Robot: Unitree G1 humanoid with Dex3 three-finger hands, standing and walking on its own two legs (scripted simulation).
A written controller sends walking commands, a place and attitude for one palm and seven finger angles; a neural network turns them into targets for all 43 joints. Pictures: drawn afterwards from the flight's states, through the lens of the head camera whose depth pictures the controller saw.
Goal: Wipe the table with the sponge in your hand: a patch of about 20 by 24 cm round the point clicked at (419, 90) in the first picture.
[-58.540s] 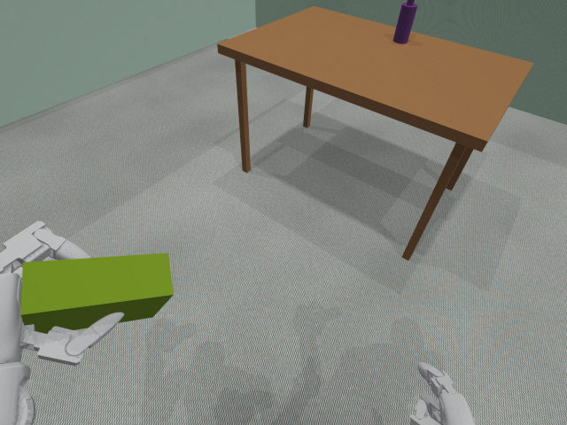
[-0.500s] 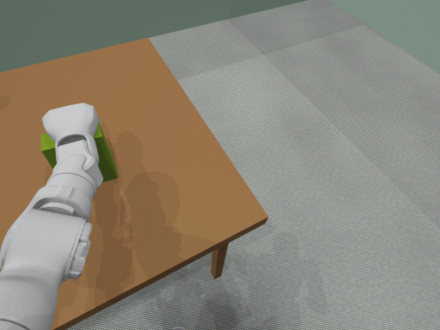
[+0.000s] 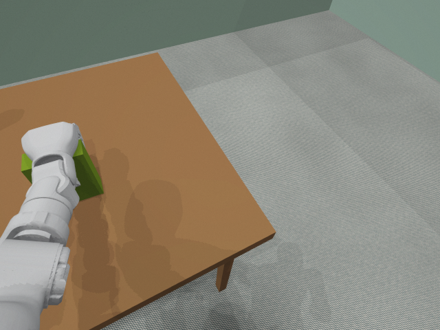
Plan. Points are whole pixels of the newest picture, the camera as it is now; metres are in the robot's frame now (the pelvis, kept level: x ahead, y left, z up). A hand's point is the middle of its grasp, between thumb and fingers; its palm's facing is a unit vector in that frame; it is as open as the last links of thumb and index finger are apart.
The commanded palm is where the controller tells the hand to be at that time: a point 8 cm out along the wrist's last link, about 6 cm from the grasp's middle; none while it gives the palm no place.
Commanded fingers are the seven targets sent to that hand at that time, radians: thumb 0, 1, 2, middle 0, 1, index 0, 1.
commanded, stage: slide back across to the first lane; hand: left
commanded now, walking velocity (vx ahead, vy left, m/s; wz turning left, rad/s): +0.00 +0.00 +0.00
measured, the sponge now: (70, 181) +0.42 +0.32 -0.02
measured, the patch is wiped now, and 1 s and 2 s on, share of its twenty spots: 1.00 1.00 1.00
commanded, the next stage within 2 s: wipe back along the first lane in 0.14 s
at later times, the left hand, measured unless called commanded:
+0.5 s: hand (51, 178) +0.39 +0.32 +0.03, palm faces -0.10 -0.02 -0.99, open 9.3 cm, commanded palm +0.36 +0.30 +0.06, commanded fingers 0.00 0.10 1.30 -1.20 -1.60 -1.20 -1.60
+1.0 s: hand (59, 199) +0.35 +0.29 +0.03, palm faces -0.06 -0.02 -1.00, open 9.3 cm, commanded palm +0.31 +0.28 +0.05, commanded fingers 0.00 0.10 1.30 -1.20 -1.60 -1.20 -1.60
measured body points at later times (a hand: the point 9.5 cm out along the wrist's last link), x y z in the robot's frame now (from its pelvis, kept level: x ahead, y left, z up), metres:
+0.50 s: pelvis +0.00 +0.00 +0.00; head +0.06 +0.00 +0.45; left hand +0.39 +0.32 +0.08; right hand +0.10 -0.26 -0.13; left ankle -0.01 +0.07 -0.72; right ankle -0.03 -0.13 -0.72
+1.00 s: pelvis -0.01 -0.01 +0.01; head +0.02 -0.01 +0.45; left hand +0.35 +0.29 +0.08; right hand +0.14 -0.26 -0.12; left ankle -0.01 +0.07 -0.72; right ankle -0.03 -0.13 -0.72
